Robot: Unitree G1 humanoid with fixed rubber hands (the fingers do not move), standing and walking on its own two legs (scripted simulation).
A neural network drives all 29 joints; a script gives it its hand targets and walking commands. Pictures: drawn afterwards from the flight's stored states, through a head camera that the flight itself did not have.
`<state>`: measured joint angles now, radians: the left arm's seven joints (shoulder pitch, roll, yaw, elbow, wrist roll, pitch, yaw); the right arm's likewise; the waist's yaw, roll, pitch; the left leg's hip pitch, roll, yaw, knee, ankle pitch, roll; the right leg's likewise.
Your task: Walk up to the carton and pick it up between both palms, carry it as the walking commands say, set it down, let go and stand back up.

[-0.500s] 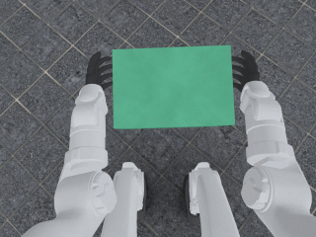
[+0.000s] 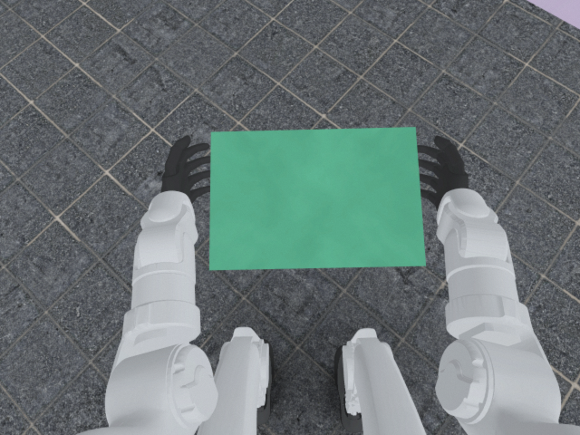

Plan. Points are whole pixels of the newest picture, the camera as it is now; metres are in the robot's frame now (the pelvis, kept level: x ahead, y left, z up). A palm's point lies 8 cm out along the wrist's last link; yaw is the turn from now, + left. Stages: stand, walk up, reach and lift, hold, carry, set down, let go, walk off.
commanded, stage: reach and lift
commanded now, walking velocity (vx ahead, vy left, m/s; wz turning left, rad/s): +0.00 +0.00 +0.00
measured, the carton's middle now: (311, 207) +0.45 -0.01 -0.14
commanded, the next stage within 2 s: none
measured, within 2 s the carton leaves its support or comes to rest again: neither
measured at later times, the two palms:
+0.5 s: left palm (153, 185) +0.42 +0.18 +0.03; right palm (475, 186) +0.42 -0.19 +0.02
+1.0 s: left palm (112, 183) +0.40 +0.19 +0.09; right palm (508, 179) +0.40 -0.18 +0.09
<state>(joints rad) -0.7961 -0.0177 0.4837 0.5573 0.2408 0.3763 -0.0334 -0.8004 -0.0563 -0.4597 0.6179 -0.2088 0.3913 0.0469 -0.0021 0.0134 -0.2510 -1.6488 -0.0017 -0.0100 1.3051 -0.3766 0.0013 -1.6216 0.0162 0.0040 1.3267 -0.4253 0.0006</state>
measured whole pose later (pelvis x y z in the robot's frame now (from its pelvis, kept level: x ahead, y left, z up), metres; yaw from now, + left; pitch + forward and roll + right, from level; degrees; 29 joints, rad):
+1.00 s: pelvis +0.04 +0.01 +0.13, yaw +0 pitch +25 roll -1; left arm -0.46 -0.12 0.46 0.36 0.32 0.41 -0.10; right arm -0.47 0.09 -0.44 0.39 -0.31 0.42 0.13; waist -0.01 0.01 -0.14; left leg -0.92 0.00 -0.01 0.70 -0.22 0.01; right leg -0.89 0.01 0.02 0.71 -0.25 0.00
